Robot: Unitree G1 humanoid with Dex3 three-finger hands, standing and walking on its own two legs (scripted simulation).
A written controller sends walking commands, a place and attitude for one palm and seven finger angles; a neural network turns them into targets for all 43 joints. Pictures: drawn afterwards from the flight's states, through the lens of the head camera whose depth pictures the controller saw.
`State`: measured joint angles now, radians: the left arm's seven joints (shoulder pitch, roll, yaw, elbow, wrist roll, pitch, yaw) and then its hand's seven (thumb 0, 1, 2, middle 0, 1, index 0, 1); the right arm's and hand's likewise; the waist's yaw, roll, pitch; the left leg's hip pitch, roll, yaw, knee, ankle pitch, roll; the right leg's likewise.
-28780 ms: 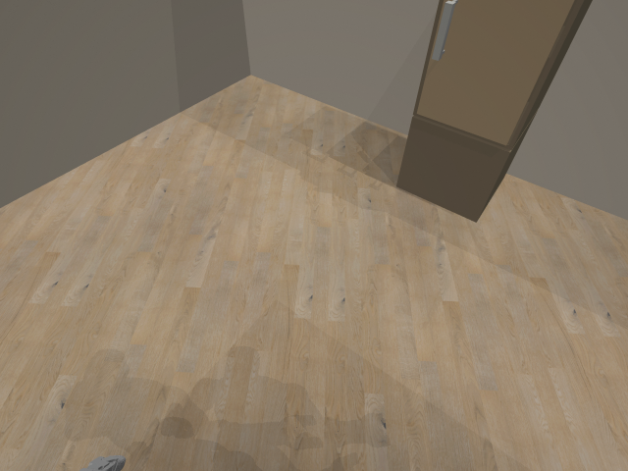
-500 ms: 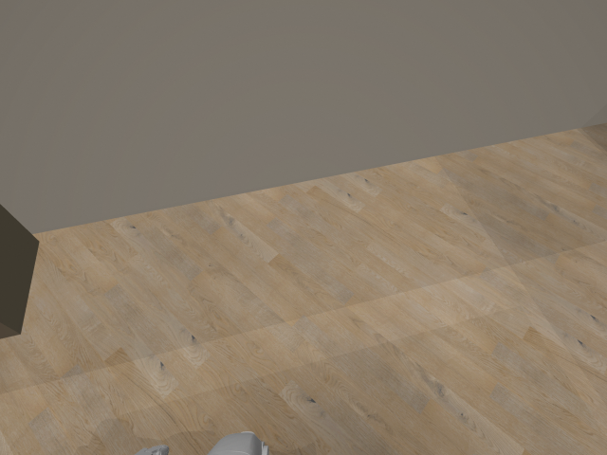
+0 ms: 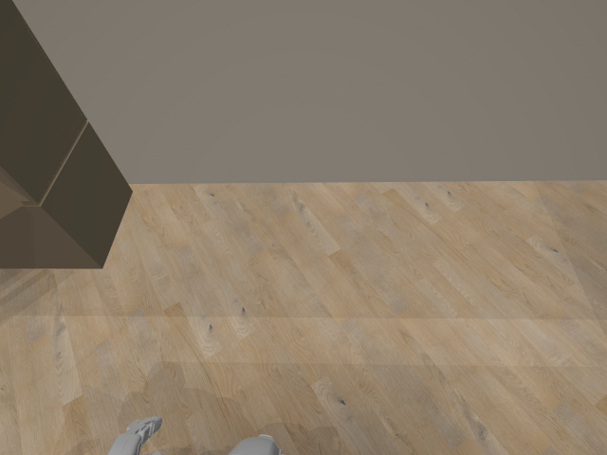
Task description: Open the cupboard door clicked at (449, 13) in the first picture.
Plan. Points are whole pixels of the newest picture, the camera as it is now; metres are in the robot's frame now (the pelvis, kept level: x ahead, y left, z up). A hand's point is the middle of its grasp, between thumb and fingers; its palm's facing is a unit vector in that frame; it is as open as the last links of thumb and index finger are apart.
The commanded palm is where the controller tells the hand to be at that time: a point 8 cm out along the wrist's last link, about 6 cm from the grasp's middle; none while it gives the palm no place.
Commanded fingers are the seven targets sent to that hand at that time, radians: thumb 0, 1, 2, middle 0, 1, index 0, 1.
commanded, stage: turn to face it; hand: left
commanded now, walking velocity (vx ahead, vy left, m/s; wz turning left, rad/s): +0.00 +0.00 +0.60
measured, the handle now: out of the picture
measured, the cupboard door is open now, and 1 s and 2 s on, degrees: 49 49 49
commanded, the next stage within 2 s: take the last steps up to it in 1.32 s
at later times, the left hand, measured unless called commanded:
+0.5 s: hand out of the picture +0.01 +0.24 -0.16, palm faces +0.35 -0.90 -0.26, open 7.3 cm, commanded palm none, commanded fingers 0.00 0.90 0.90 -0.20 -0.30 -0.20 -0.30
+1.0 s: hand out of the picture -0.04 +0.17 -0.18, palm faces +0.63 -0.75 -0.20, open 7.3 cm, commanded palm none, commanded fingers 0.00 0.90 0.90 -0.20 -0.30 -0.20 -0.30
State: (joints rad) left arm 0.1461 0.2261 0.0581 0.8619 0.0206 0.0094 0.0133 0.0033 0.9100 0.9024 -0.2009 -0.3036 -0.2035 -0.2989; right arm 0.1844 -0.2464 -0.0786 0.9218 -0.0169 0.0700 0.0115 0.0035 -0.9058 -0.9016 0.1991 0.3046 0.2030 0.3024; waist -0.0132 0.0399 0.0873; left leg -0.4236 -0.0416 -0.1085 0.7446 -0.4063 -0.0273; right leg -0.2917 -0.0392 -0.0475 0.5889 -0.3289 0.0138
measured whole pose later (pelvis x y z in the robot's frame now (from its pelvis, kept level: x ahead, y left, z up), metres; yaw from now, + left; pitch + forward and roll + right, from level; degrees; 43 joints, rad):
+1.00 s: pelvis +0.04 -0.01 -0.01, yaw +38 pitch +1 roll +1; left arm 0.25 0.21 0.05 0.90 0.02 0.02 0.00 0.00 0.90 0.90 -0.21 -0.30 -0.21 -0.30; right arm 0.10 -0.23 -0.06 0.91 -0.02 0.05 0.03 0.00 -0.91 -0.90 0.19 0.30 0.20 0.30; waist 0.01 -0.05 0.10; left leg -0.32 0.00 0.08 0.61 -0.26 0.01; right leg -0.27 -0.17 -0.21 0.73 -0.45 0.06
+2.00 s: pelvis +0.08 +0.09 +0.02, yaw +53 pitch +0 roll +1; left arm 0.22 0.20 0.05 1.03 0.03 0.00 -0.02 0.01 0.91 0.90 -0.20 -0.30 -0.20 -0.30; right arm 0.32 -0.15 -0.01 1.05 -0.02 -0.04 -0.01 0.00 -0.91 -0.90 0.20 0.30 0.20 0.30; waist 0.02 -0.02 0.04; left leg -0.08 -0.05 0.10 0.33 -0.26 0.07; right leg -0.53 -0.11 -0.07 0.98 -0.29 0.01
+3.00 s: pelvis +0.26 +0.41 +0.01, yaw +51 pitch +0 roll +1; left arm 0.16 0.19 0.06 1.02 0.03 -0.01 -0.01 0.01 0.93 0.90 -0.20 -0.30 -0.20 -0.30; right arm 0.33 -0.17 -0.03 1.09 -0.03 -0.05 -0.02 -0.01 -0.93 -0.90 0.20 0.30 0.20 0.30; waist 0.00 -0.02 0.05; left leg -0.08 -0.01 0.18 0.36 -0.28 0.04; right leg -0.47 -0.09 -0.09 0.75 -0.25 -0.01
